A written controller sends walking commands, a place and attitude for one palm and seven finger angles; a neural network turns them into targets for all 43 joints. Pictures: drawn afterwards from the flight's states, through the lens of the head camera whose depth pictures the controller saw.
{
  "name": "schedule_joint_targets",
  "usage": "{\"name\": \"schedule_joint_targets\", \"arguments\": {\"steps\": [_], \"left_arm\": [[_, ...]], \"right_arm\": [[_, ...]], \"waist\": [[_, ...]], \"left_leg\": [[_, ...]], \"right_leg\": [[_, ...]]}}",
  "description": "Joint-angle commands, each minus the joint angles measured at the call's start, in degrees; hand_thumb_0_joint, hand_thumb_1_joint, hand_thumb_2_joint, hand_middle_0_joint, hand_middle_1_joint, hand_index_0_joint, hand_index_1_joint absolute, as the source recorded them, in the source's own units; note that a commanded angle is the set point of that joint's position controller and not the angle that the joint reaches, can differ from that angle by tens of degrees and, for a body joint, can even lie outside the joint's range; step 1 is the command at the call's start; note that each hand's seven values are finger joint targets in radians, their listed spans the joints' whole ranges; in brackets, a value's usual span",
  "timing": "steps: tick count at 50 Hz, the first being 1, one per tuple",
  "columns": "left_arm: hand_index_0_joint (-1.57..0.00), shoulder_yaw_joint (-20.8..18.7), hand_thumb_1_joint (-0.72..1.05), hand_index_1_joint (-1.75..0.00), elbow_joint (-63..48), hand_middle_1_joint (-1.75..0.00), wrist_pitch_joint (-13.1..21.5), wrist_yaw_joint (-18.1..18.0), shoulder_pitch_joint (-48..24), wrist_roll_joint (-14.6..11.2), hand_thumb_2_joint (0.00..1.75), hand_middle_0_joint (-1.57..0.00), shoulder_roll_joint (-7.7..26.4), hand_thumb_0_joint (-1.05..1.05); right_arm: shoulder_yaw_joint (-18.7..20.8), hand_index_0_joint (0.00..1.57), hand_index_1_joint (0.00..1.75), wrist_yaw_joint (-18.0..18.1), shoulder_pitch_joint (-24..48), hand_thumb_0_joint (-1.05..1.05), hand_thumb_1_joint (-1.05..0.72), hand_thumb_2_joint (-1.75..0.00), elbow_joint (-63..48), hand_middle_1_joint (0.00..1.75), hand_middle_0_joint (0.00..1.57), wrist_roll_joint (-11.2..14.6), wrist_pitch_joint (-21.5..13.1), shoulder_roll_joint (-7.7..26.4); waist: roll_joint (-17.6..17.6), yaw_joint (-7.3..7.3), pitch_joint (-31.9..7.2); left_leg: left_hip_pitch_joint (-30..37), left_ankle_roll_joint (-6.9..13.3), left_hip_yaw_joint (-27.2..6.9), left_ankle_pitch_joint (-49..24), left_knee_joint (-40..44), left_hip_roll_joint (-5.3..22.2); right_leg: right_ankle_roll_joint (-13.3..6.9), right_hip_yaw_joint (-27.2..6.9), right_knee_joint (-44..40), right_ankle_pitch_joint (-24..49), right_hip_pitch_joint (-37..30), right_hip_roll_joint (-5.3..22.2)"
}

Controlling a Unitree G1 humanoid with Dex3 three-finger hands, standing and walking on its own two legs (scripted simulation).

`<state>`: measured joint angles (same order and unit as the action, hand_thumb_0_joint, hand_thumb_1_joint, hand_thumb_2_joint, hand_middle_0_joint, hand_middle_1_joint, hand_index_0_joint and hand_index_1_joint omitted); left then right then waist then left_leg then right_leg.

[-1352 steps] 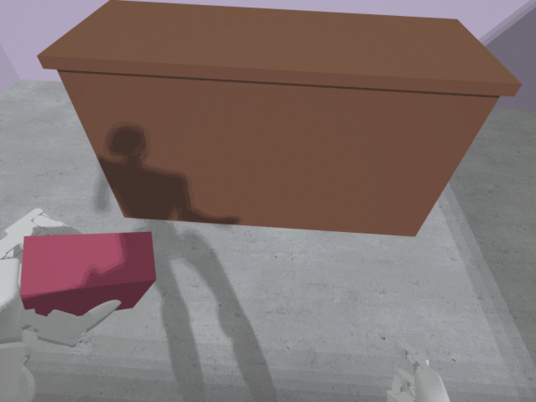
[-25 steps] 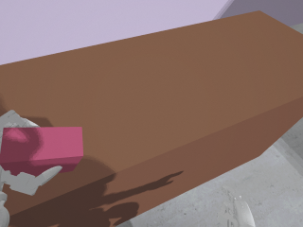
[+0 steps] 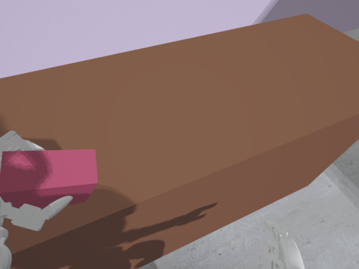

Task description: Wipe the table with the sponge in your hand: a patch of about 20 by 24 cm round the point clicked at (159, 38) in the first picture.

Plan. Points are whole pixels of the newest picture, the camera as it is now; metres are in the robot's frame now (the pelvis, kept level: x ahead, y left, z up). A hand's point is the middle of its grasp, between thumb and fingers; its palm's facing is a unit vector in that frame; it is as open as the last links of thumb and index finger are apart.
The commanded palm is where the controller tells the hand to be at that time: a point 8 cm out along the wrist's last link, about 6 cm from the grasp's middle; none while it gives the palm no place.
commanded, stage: shuffle to correct the standing spot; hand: left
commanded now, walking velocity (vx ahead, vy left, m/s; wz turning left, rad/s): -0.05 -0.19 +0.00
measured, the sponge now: (64, 181) +0.23 +0.21 +0.15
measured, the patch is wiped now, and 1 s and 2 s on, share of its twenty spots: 0.00 0.00 0.00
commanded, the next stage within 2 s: come to a stop and stand still in 0.66 s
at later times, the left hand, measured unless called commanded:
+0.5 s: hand (36, 181) +0.22 +0.24 +0.16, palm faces +0.37 -0.84 -0.40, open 9.8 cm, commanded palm +0.16 +0.28 +0.18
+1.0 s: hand (28, 171) +0.23 +0.26 +0.17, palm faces +0.37 -0.82 -0.43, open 9.8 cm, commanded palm +0.16 +0.28 +0.18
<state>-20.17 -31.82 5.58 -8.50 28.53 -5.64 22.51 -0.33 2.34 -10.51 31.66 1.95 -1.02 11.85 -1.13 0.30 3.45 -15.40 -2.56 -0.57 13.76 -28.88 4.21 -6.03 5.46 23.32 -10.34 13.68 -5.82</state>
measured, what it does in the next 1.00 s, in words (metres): stands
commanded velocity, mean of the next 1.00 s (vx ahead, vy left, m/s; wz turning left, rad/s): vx -0.04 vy -0.14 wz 0.00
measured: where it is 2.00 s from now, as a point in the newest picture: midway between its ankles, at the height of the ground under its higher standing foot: outside the picture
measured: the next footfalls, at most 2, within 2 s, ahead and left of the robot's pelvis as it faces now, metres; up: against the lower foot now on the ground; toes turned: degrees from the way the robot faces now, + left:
none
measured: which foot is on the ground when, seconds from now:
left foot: down 0.00-1.00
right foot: down 0.00-1.00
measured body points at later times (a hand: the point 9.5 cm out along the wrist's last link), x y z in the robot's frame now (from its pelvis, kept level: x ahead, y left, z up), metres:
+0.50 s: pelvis +0.00 +0.00 +0.00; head +0.03 +0.00 +0.45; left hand +0.19 +0.28 +0.18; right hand +0.18 -0.23 -0.09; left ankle +0.02 +0.15 -0.74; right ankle +0.03 -0.05 -0.74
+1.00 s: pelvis -0.01 +0.01 +0.00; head +0.03 +0.00 +0.44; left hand +0.21 +0.30 +0.19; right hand +0.16 -0.24 -0.08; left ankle +0.02 +0.15 -0.74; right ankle +0.03 -0.05 -0.74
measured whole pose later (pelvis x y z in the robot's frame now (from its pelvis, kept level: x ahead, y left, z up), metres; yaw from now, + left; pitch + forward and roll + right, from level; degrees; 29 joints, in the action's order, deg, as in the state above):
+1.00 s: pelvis -0.01 +0.01 +0.00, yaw -2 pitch +0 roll +0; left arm -24.1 -23.3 10.4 -5.1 19.9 -4.0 22.6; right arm 1.6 -0.1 -12.3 31.4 1.5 -8.6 14.3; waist -0.7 -0.7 5.3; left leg -16.5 -1.0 3.2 14.5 -31.2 4.0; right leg -4.3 3.4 28.9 -12.0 17.1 -4.8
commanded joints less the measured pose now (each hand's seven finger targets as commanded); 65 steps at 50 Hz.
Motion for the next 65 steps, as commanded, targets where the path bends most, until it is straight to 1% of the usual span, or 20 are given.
{"name": "schedule_joint_targets", "arguments": {"steps": [1, 12, 19, 39, 40, 41, 42, 43, 44, 45, 47, 48, 50, 51, 52, 53, 54, 58, 60, 65], "left_arm": [[-1.2, -7.29, 0.1, -1.6, -9.85, -1.6, 2.65, -0.69, -1.02, 0.35, 1.3, -1.2, 9.16, 0.0], [-1.2, -6.79, 0.1, -1.6, -9.39, -1.6, 2.47, -0.88, -2.37, 0.61, 1.3, -1.2, 8.91, 0.0], [-1.2, -6.32, 0.1, -1.6, -9.74, -1.6, 2.43, -0.62, -1.5, 0.3, 1.3, -1.2, 8.38, 0.0], [-1.2, -6.14, 0.1, -1.6, -9.56, -1.6, 2.54, -0.71, -1.35, 0.49, 1.3, -1.2, 8.23, 0.0], [-1.2, -38.35, 0.1, -1.6, -19.42, -1.6, 9.3, 2.01, -60.61, 9.29, 1.3, -1.2, 53.62, 0.0], [-1.2, -19.05, 0.1, -1.6, 11.99, -1.6, 7.15, 4.81, -32.26, 3.95, 1.3, -1.2, 22.31, 0.0], [-1.2, -12.14, 0.1, -1.6, 18.08, -1.6, 6.57, 6.5, -16.74, 2.3, 1.3, -1.2, 14.19, 0.0], [-1.2, -4.38, 0.1, -1.6, 14.15, -1.6, 7.24, 7.27, -8.2, 0.18, 1.3, -1.2, 5.81, 0.0], [-1.2, -5.69, 0.1, -1.6, 3.85, -1.6, 8.36, 6.88, -9.36, 0.51, 1.3, -1.2, 7.78, 0.0], [-1.2, -4.76, 0.1, -1.6, -1.9, -1.6, 8.97, 6.32, -9.85, 0.56, 1.3, -1.2, 7.35, 0.0], [-1.2, -5.41, 0.1, -1.6, -6.41, -1.6, 8.9, 4.88, -6.83, 1.3, 1.3, -1.2, 8.03, 0.0], [-1.2, -5.88, 0.1, -1.6, -7.24, -1.6, 8.73, 3.62, -3.48, 1.09, 1.3, -1.2, 7.86, 0.0], [-1.2, -9.57, 0.1, -1.6, -9.33, -1.6, 9.06, 2.28, -5.27, 1.55, 1.3, -1.2, 11.07, 0.0], [-1.2, -10.86, 0.1, -1.6, -7.85, -1.6, 9.25, 1.65, -5.31, 1.56, 1.3, -1.2, 11.36, 0.0], [-1.2, -10.3, 0.1, -1.6, -6.57, -1.6, 9.32, 1.3, -5.7, 1.57, 1.3, -1.2, 10.09, 0.0], [-1.2, -10.91, 0.1, -1.6, -6.38, -1.6, 9.43, 0.71, -5.15, 1.74, 1.3, -1.2, 10.64, 0.0], [-1.2, -9.49, 0.1, -1.6, -4.74, -1.6, 9.55, 0.6, -5.71, 1.65, 1.3, -1.2, 8.78, 0.0], [-1.2, -7.77, 0.1, -1.6, -3.97, -1.6, 9.87, 0.7, -9.03, 2.46, 1.3, -1.2, 8.23, 0.0], [-1.2, -6.03, 0.1, -1.6, -3.29, -1.6, 9.9, 0.98, -10.86, 2.92, 1.3, -1.2, 7.02, 0.0], [-1.2, -5.09, 0.1, -1.6, -4.27, -1.6, 9.8, 1.47, -10.29, 3.28, 1.3, -1.2, 6.43, 0.0]], "right_arm": [[2.64, 0.2, 0.3, 0.4, 4.5, 0.0, -0.9, -0.9, -8.74, 0.3, 0.2, 0.23, -2.91, 6.7], [2.6, 0.2, 0.3, 0.42, 4.68, 0.0, -0.9, -0.9, -8.53, 0.3, 0.2, 0.19, -2.93, 6.7], [2.62, 0.2, 0.3, 0.41, 4.82, 0.0, -0.9, -0.9, -8.45, 0.3, 0.2, 0.26, -2.78, 6.74], [2.33, 0.2, 0.3, 0.43, 5.12, 0.0, -0.9, -0.9, -8.84, 0.3, 0.2, 0.38, -2.95, 6.68], [6.03, 0.2, 0.3, 1.49, -9.06, 0.0, -0.9, -0.9, -1.39, 0.3, 0.2, -2.04, -8.37, 8.34], [5.05, 0.2, 0.3, 1.3, -2.08, 0.0, -0.9, -0.9, -3.4, 0.3, 0.2, -1.72, -8.92, 5.14], [5.7, 0.2, 0.3, 0.75, -1.82, 0.0, -0.9, -0.9, -6.98, 0.3, 0.2, -0.73, -10.2, 7.86], [5.09, 0.2, 0.3, -0.72, -0.69, 0.0, -0.9, -0.9, -7.45, 0.3, 0.2, 0.25, -10.73, 7.74], [5.38, 0.2, 0.3, -1.51, -2.25, 0.0, -0.9, -0.9, -8.3, 0.3, 0.2, -0.2, -10.2, 9.01], [4.71, 0.2, 0.3, -2.21, 0.19, 0.0, -0.9, -0.9, -8.96, 0.3, 0.2, 0.0, -10.33, 8.33], [3.8, 0.2, 0.3, -2.63, 2.14, 0.0, -0.9, -0.9, -9.73, 0.3, 0.2, -0.07, -10.9, 7.24], [2.76, 0.2, 0.3, -2.77, 3.85, 0.0, -0.9, -0.9, -9.08, 0.3, 0.2, 0.36, -11.2, 5.98], [3.03, 0.2, 0.3, -1.74, 3.1, 0.0, -0.9, -0.9, -8.95, 0.3, 0.2, -0.51, -11.1, 6.51], [3.03, 0.2, 0.3, -1.16, 3.06, 0.0, -0.9, -0.9, -8.23, 0.3, 0.2, -0.72, -11.2, 6.22], [2.96, 0.2, 0.3, -0.88, 2.5, 0.0, -0.9, -0.9, -7.49, 0.3, 0.2, -0.93, -11.26, 6.34], [2.46, 0.2, 0.3, -0.62, 3.55, 0.0, -0.9, -0.9, -6.3, 0.3, 0.2, -1.04, -11.05, 6.23], [2.46, 0.2, 0.3, -0.16, 2.59, 0.0, -0.9, -0.9, -6.04, 0.3, 0.2, -1.39, -10.76, 6.35], [2.19, 0.2, 0.3, 0.35, 4.38, 0.0, -0.9, -0.9, -5.88, 0.3, 0.2, -1.46, -10.87, 7.02], [2.03, 0.2, 0.3, 0.18, 3.52, 0.0, -0.9, -0.9, -6.48, 0.3, 0.2, -1.4, -10.61, 7.15], [2.12, 0.2, 0.3, -0.54, 3.35, 0.0, -0.9, -0.9, -7.03, 0.3, 0.2, -1.45, -10.65, 7.1]], "waist": [[-0.76, -0.4, -8.74], [-0.86, -0.35, -8.07], [-1.2, -0.29, -10.21], [-2.47, -0.54, -9.66], [14.16, -0.74, -2.5], [10.81, -1.89, -12.58], [4.97, -4.53, -9.1], [-5.56, -3.64, -11.2], [-7.99, -2.74, -14.36], [-7.04, -3.25, -13.84], [0.14, -3.69, -12.61], [3.07, -3.53, -12.34], [11.65, -2.95, -9.99], [12.04, -2.78, -8.95], [11.07, -2.22, -8.43], [6.86, -1.9, -9.05], [4.45, -1.2, -8.95], [-5.63, -1.53, -6.89], [-4.5, -1.75, -6.19], [-1.69, -1.86, -7.34]], "left_leg": [[1.21, 4.61, -4.96, 0.03, 3.06, 5.22], [1.35, 4.72, -4.82, 0.69, 2.77, 4.89], [3.27, 4.81, -4.94, -4.97, 2.36, 5.26], [2.3, 4.91, -5.15, -0.9, 3.8, 5.36], [-3.08, 3.69, 7.18, -4.33, 0.76, 0.84], [-1.18, 4.97, 4.89, -8.26, -1.63, -3.06], [0.93, 3.36, 4.95, -6.53, -3.65, -2.7], [4.39, 4.23, 5.79, -5.96, 0.3, -0.67], [2.07, 4.85, 4.74, -7.09, 2.23, 1.1], [0.55, 5.36, 3.54, -8.35, 1.89, 1.9], [-2.64, 4.94, 3.28, -2.99, -0.53, 0.32], [0.12, 4.61, 3.29, -0.59, -1.71, -0.91], [-1.66, 3.98, 2.85, 3.96, -6.26, -3.62], [-2.02, 3.85, 2.22, 3.74, -8.01, -3.86], [-1.54, 3.69, 0.79, 2.73, -7.99, -3.79], [2.1, 3.69, 0.19, 1.62, -4.74, -3.48], [3.0, 3.88, -0.24, 1.2, -1.37, -3.11], [3.75, 4.97, -3.31, -1.95, 6.79, -0.33], [-0.83, 5.24, -5.2, 0.27, 9.61, 0.83], [-0.71, 4.87, -5.25, -3.27, 10.21, 0.93]], "right_leg": [[4.47, -10.98, -5.38, 4.26, -3.54, 11.9], [4.33, -11.33, -5.9, 3.04, -2.43, 12.01], [4.22, -10.34, -4.13, 8.54, -3.92, 11.73], [4.43, -10.75, -5.0, 4.93, -3.7, 11.48], [16.46, -8.09, -9.06, 12.45, -1.06, 7.92], [9.95, -9.42, -4.44, 13.8, -5.26, 11.75], [9.93, -15.97, -5.31, 18.69, -2.82, 11.97], [10.7, -12.28, 0.02, 23.13, -3.96, 11.55], [12.04, -10.41, 4.9, 20.74, -8.56, 11.02], [12.67, -10.19, 6.06, 17.51, -9.1, 10.26], [11.16, -11.5, 1.7, 7.91, -9.34, 10.75], [9.99, -12.43, -1.65, 4.05, -6.39, 10.7], [8.4, -17.17, -9.3, -6.6, -3.13, 14.03], [7.15, -19.15, -11.21, -9.28, -1.93, 15.51], [5.17, -20.25, -11.48, -10.3, -0.83, 16.42], [3.84, -19.82, -10.36, -10.16, 1.63, 15.82], [3.48, -16.48, -8.96, -11.21, 1.46, 14.83], [5.2, -12.18, -4.51, -4.06, -0.85, 8.79], [5.43, -9.69, -2.57, -2.56, -5.47, 7.99], [5.33, -8.15, -1.7, 2.8, -8.76, 7.98]]}}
